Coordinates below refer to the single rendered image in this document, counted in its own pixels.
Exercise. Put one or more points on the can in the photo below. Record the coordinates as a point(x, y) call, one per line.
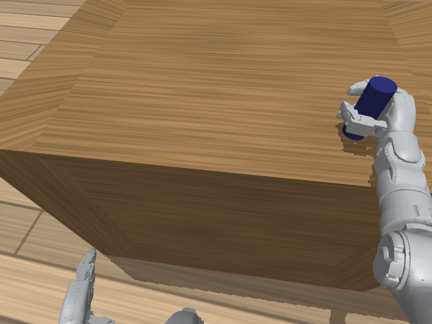
point(373, 100)

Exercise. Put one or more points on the left robot hand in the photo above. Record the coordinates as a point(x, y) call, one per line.
point(76, 304)

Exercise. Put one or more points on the right robot hand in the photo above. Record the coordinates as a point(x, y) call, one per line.
point(398, 115)

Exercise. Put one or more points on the right robot arm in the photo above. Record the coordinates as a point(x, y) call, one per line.
point(403, 262)

